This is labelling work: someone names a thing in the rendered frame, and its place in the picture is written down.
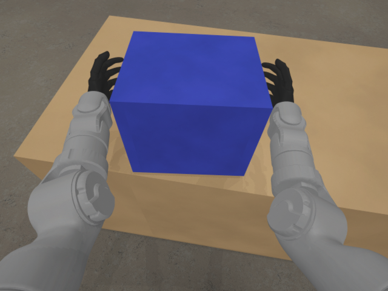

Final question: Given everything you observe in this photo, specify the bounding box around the right robot hand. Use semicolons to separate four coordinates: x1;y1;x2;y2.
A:
261;59;294;108

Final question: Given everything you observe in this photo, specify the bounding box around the left robot upper arm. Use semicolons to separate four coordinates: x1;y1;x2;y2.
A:
0;169;115;291

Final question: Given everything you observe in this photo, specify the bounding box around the left robot hand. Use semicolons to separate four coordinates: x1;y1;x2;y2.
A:
88;51;124;101

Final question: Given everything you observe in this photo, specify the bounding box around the carton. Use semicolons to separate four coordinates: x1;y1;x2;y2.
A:
109;31;273;176

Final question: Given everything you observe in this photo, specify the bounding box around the robot left forearm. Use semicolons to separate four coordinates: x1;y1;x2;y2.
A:
27;91;113;223

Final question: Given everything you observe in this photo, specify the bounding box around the right robot upper arm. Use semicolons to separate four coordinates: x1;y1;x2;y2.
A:
267;187;388;291

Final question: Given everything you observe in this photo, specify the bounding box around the pedestal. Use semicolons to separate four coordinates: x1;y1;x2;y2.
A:
14;16;388;261

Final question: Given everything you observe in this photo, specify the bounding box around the robot right forearm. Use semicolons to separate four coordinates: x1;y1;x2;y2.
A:
267;101;336;205

